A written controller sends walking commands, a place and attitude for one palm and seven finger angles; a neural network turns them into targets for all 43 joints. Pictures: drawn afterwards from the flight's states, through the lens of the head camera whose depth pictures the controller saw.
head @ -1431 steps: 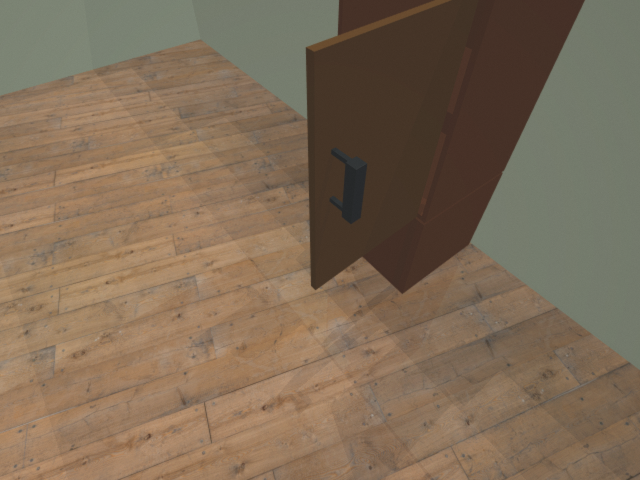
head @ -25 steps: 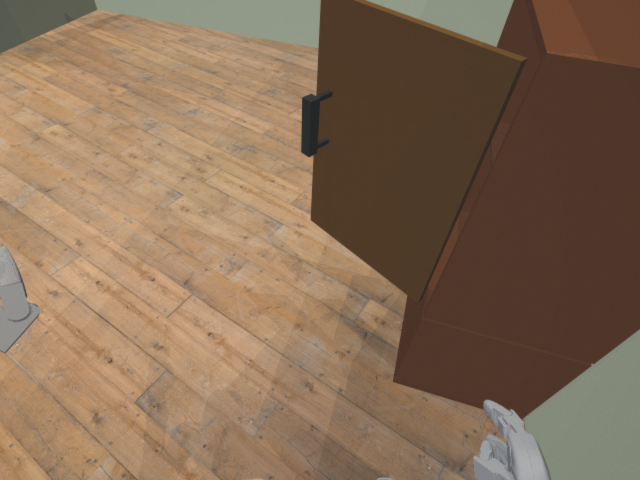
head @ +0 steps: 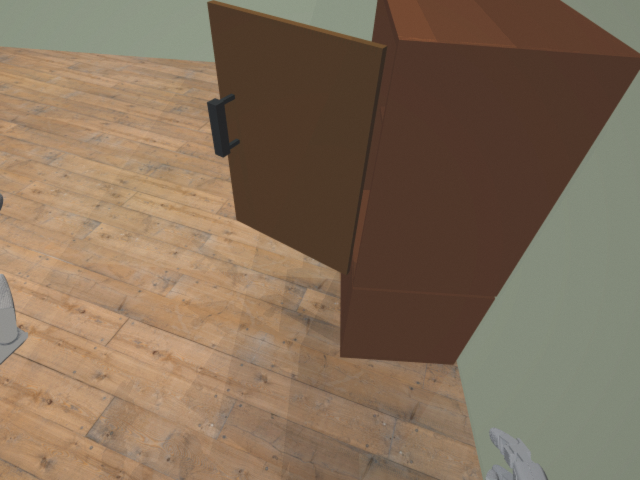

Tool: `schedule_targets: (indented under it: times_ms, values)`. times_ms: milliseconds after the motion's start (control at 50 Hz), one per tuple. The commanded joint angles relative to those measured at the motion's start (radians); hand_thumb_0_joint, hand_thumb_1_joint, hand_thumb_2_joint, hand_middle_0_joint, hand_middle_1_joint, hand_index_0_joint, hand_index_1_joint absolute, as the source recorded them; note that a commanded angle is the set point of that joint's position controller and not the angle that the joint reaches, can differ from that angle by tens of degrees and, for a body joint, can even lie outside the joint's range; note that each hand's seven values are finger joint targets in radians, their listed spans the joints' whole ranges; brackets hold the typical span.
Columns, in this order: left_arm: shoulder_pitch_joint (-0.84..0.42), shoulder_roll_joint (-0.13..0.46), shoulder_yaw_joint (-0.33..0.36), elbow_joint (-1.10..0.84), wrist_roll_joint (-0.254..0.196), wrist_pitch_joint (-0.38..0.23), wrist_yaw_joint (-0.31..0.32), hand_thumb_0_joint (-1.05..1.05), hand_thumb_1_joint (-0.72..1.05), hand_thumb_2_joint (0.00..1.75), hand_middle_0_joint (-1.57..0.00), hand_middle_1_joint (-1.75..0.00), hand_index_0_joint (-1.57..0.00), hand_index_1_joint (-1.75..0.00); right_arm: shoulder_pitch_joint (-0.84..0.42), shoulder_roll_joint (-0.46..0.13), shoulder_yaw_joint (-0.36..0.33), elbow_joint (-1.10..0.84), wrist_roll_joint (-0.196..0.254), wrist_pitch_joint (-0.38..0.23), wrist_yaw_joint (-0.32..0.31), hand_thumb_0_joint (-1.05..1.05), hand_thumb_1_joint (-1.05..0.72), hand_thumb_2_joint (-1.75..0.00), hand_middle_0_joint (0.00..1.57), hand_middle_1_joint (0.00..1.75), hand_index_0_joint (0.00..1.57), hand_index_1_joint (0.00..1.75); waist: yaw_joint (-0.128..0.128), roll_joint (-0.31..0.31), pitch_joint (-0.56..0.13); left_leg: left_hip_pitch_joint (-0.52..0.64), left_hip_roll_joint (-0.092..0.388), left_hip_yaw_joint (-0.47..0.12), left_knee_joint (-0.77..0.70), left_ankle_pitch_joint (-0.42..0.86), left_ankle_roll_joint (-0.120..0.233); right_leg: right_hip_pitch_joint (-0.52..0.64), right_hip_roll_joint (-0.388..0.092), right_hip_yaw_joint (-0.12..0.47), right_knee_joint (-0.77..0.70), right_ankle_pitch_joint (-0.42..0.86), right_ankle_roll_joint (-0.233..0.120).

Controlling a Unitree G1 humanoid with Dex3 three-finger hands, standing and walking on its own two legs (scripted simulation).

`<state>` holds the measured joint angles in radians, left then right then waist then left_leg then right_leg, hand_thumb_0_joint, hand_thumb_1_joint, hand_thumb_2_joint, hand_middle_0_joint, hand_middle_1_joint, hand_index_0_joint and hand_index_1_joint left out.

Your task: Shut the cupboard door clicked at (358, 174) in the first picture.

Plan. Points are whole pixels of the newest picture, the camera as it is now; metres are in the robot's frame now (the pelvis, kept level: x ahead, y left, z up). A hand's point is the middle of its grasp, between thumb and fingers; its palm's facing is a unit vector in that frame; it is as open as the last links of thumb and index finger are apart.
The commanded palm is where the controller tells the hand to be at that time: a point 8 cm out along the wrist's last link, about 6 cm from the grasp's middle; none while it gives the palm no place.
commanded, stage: stop stepping back and stand still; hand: left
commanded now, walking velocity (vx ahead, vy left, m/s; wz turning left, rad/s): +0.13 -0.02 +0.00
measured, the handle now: (226, 125) +0.87 +0.22 +0.01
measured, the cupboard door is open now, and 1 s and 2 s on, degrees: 61 61 61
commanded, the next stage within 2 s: let the arm hang, fingers relaxed in 1.72 s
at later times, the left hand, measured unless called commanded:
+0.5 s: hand out of the picture +0.08 +0.27 +0.20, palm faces +0.53 -0.72 -0.45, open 7.4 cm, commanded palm +0.04 +0.30 +0.18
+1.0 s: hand out of the picture +0.13 +0.31 +0.17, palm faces +0.45 -0.77 -0.46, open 7.4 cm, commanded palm +0.05 +0.34 +0.18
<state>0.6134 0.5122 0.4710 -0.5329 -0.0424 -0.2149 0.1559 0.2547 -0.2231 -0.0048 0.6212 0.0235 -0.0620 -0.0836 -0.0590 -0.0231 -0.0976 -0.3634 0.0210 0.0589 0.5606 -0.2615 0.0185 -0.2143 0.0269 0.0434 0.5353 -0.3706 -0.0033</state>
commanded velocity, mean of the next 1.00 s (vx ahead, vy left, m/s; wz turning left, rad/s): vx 0.08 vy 0.03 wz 0.00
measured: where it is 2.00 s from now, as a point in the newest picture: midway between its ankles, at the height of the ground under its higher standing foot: outside the picture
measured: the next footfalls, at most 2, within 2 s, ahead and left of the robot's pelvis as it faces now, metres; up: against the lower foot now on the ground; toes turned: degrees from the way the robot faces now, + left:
left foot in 0.68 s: -0.08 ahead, +0.17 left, +0.00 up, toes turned +8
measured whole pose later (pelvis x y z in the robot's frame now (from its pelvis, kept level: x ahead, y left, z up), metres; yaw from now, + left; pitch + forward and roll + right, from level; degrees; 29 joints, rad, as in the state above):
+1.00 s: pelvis -0.08 +0.04 +0.00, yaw +1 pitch +1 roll -1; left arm 0.52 0.43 0.43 -0.43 -0.03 -0.21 0.17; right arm 0.19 -0.17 0.02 0.60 0.02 -0.07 -0.05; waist -0.03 -0.01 -0.03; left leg -0.21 0.07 0.11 0.55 -0.34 -0.02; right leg -0.25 -0.02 0.00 0.53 -0.29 0.03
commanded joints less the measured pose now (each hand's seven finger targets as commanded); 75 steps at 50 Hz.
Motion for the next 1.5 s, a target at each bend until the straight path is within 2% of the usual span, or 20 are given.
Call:
schedule_targets:
  times_ms: [0, 80, 160, 260, 300, 320, 340, 360, 380, 440, 580, 620, 660, 680, 720, 760, 820, 860, 1160, 1480]
  values:
    - [0.011, 0.097, 0.106, -0.020, -0.016, -0.008, 0.038, 0.00, 0.90, 0.90, -0.20, -0.30, -0.20, -0.30, -0.096, -0.123, -0.029, -0.150, -0.004, -0.045, -0.013, 0.00, -0.90, -0.90, 0.20, 0.30, 0.20, 0.30, 0.033, 0.049, -0.058, 0.161, 0.097, -0.083, -0.082, 0.467, 0.011, 0.000, -0.085, 0.026, -0.054, 0.519, 0.004]
    - [-0.082, 0.064, 0.038, -0.073, -0.005, -0.020, 0.033, 0.00, 0.90, 0.90, -0.20, -0.30, -0.20, -0.30, -0.118, -0.134, -0.029, -0.155, -0.006, -0.066, -0.015, 0.00, -0.90, -0.90, 0.20, 0.30, 0.20, 0.30, 0.035, 0.142, 0.053, 0.026, 0.132, -0.163, -0.244, -0.003, 0.020, -0.007, -0.035, -0.013, -0.100, 0.119, 0.009]
    - [-0.170, 0.108, 0.058, -0.175, 0.025, -0.033, 0.038, 0.00, 0.90, 0.90, -0.20, -0.30, -0.20, -0.30, -0.129, -0.144, -0.032, -0.161, -0.019, -0.093, -0.025, 0.00, -0.90, -0.90, 0.20, 0.30, 0.20, 0.30, 0.040, 0.223, 0.113, -0.171, 0.163, -0.237, -0.455, -0.517, 0.029, 0.090, 0.037, -0.074, 0.001, 0.001, 0.012]
    - [-0.155, 0.135, 0.098, -0.218, 0.025, -0.034, 0.045, 0.00, 0.90, 0.90, -0.20, -0.30, -0.20, -0.30, -0.109, -0.115, -0.035, -0.153, -0.040, -0.109, -0.019, 0.00, -0.90, -0.90, 0.20, 0.30, 0.20, 0.30, 0.046, 0.255, 0.021, -0.152, 0.104, -0.126, -0.338, -0.515, 0.009, 0.139, 0.034, -0.103, -0.010, -0.073, -0.038]
    - [-0.128, 0.120, 0.093, -0.192, 0.021, -0.034, 0.043, 0.00, 0.90, 0.90, -0.20, -0.30, -0.20, -0.30, -0.107, -0.093, -0.041, -0.149, -0.049, -0.096, -0.011, 0.00, -0.90, -0.90, 0.20, 0.30, 0.20, 0.30, 0.048, 0.105, 0.019, -0.139, 0.005, -0.031, -0.009, -0.361, -0.011, 0.043, -0.099, 0.140, -0.177, -0.255, -0.127]
    - [-0.126, 0.125, 0.098, -0.170, 0.018, -0.034, 0.039, 0.00, 0.90, 0.90, -0.20, -0.30, -0.20, -0.30, -0.105, -0.090, -0.047, -0.139, -0.047, -0.083, -0.003, 0.00, -0.90, -0.90, 0.20, 0.30, 0.20, 0.30, 0.059, -0.092, 0.036, -0.182, -0.045, 0.009, 0.316, -0.214, -0.026, -0.073, -0.283, 0.454, -0.342, -0.486, -0.207]
    - [-0.139, 0.114, 0.082, -0.144, 0.016, -0.029, 0.038, 0.00, 0.90, 0.90, -0.20, -0.30, -0.20, -0.30, -0.096, -0.107, -0.054, -0.121, -0.043, -0.075, 0.005, 0.00, -0.90, -0.90, 0.20, 0.30, 0.20, 0.30, 0.064, -0.161, 0.104, -0.288, -0.050, -0.049, 0.534, -0.162, -0.035, -0.138, -0.401, 0.623, -0.440, -0.502, -0.250]
    - [-0.155, 0.093, 0.082, -0.111, 0.016, -0.042, 0.031, 0.00, 0.90, 0.90, -0.20, -0.30, -0.20, -0.30, -0.077, -0.129, -0.066, -0.102, -0.048, -0.071, 0.016, 0.00, -0.90, -0.90, 0.20, 0.30, 0.20, 0.30, 0.041, -0.119, 0.114, -0.295, -0.035, -0.101, 0.647, -0.133, -0.040, -0.183, -0.407, 0.606, -0.432, -0.420, -0.259]
    - [-0.146, 0.075, 0.062, -0.062, 0.004, -0.045, 0.022, 0.00, 0.90, 0.90, -0.20, -0.30, -0.20, -0.30, -0.061, -0.110, -0.050, -0.096, -0.049, -0.066, 0.021, 0.00, -0.90, -0.90, 0.20, 0.30, 0.20, 0.30, 0.027, -0.094, 0.113, -0.300, 0.005, -0.131, 0.641, -0.083, -0.037, -0.167, -0.377, 0.475, -0.378, -0.331, -0.228]
    - [-0.220, 0.056, 0.020, 0.098, 0.004, -0.047, 0.021, 0.00, 0.90, 0.90, -0.20, -0.30, -0.20, -0.30, -0.091, -0.088, -0.028, -0.099, -0.031, -0.061, 0.010, 0.00, -0.90, -0.90, 0.20, 0.30, 0.20, 0.30, 0.026, -0.101, 0.138, -0.212, 0.020, -0.057, 0.462, -0.024, -0.031, -0.204, -0.265, 0.229, -0.348, -0.295, -0.127]
    - [-0.223, 0.069, 0.014, -0.016, 0.018, -0.032, 0.048, 0.00, 0.90, 0.90, -0.20, -0.30, -0.20, -0.30, -0.120, -0.087, -0.044, -0.125, -0.027, -0.094, -0.013, 0.00, -0.90, -0.90, 0.20, 0.30, 0.20, 0.30, 0.070, -0.199, 0.043, 0.094, -0.029, 0.074, -0.077, -0.072, 0.009, -0.036, -0.212, 0.145, -0.244, -0.059, -0.099]
    - [-0.226, 0.084, 0.037, -0.133, 0.014, -0.040, 0.051, 0.00, 0.90, 0.90, -0.20, -0.30, -0.20, -0.30, -0.109, -0.102, -0.051, -0.136, -0.024, -0.100, -0.014, 0.00, -0.90, -0.90, 0.20, 0.30, 0.20, 0.30, 0.056, -0.078, -0.027, 0.208, 0.006, 0.027, -0.190, 0.017, 0.023, 0.001, -0.151, 0.091, -0.100, 0.152, -0.054]
    - [-0.232, 0.126, 0.075, -0.262, 0.017, -0.055, 0.056, 0.00, 0.90, 0.90, -0.20, -0.30, -0.20, -0.30, -0.113, -0.137, -0.062, -0.158, -0.019, -0.102, -0.013, 0.00, -0.90, -0.90, 0.20, 0.30, 0.20, 0.30, 0.055, 0.181, -0.104, 0.374, 0.185, -0.170, -0.142, 0.355, 0.067, -0.114, -0.062, -0.018, 0.119, 0.258, 0.008]
    - [-0.201, 0.133, 0.089, -0.281, 0.020, -0.059, 0.057, 0.00, 0.90, 0.90, -0.20, -0.30, -0.20, -0.30, -0.113, -0.123, -0.057, -0.163, -0.018, -0.109, -0.006, 0.00, -0.90, -0.90, 0.20, 0.30, 0.20, 0.30, 0.067, 0.190, -0.108, 0.410, 0.221, -0.167, -0.136, 0.554, 0.070, -0.165, -0.050, -0.056, 0.162, 0.162, 0.015]
    - [-0.138, 0.118, 0.096, -0.244, 0.019, -0.054, 0.051, 0.00, 0.90, 0.90, -0.20, -0.30, -0.20, -0.30, -0.105, -0.098, -0.041, -0.140, -0.024, -0.113, 0.000, 0.00, -0.90, -0.90, 0.20, 0.30, 0.20, 0.30, 0.056, 0.283, -0.052, 0.315, 0.189, -0.094, -0.148, 0.509, 0.061, -0.118, -0.036, -0.106, 0.074, 0.088, 0.019]
    - [-0.174, 0.115, 0.105, -0.244, 0.022, -0.055, 0.050, 0.00, 0.90, 0.90, -0.20, -0.30, -0.20, -0.30, -0.106, -0.106, -0.034, -0.132, -0.020, -0.118, 0.004, 0.00, -0.90, -0.90, 0.20, 0.30, 0.20, 0.30, 0.053, 0.265, 0.017, 0.159, 0.151, -0.024, -0.125, 0.396, 0.032, 0.020, -0.037, -0.106, -0.020, 0.278, 0.007]
    - [-0.141, 0.075, 0.077, -0.111, 0.013, -0.052, 0.047, 0.00, 0.90, 0.90, -0.20, -0.30, -0.20, -0.30, -0.083, -0.101, -0.040, -0.130, -0.011, -0.101, 0.017, 0.00, -0.90, -0.90, 0.20, 0.30, 0.20, 0.30, 0.030, 0.062, -0.024, 0.084, 0.067, 0.036, -0.022, 0.361, -0.028, 0.141, -0.100, 0.016, 0.006, 0.736, -0.032]
    - [-0.077, 0.059, 0.075, -0.033, 0.007, -0.041, 0.041, 0.00, 0.90, 0.90, -0.20, -0.30, -0.20, -0.30, -0.079, -0.097, -0.040, -0.130, -0.010, -0.082, 0.022, 0.00, -0.90, -0.90, 0.20, 0.30, 0.20, 0.30, 0.029, 0.035, -0.026, 0.102, 0.055, 0.040, -0.028, 0.336, -0.040, 0.116, -0.122, 0.040, -0.010, 0.772, -0.038]
    - [-0.126, 0.096, 0.096, -0.211, 0.006, -0.041, 0.041, 0.00, 0.90, 0.90, -0.20, -0.30, -0.20, -0.30, -0.120, -0.092, -0.025, -0.161, -0.016, -0.076, -0.002, 0.00, -0.90, -0.90, 0.20, 0.30, 0.20, 0.30, 0.052, 0.187, -0.021, 0.054, 0.091, 0.005, -0.192, 0.124, -0.011, 0.126, -0.045, -0.058, -0.040, 0.404, 0.015]
    - [-0.172, 0.034, 0.035, -0.074, 0.016, -0.023, 0.035, 0.00, 0.90, 0.90, -0.20, -0.30, -0.20, -0.30, -0.125, -0.093, -0.031, -0.151, -0.013, -0.078, -0.004, 0.00, -0.90, -0.90, 0.20, 0.30, 0.20, 0.30, 0.055, 0.058, 0.054, 0.007, 0.057, -0.008, -0.224, -0.115, -0.011, 0.050, -0.053, -0.007, -0.171, 0.194, 0.013]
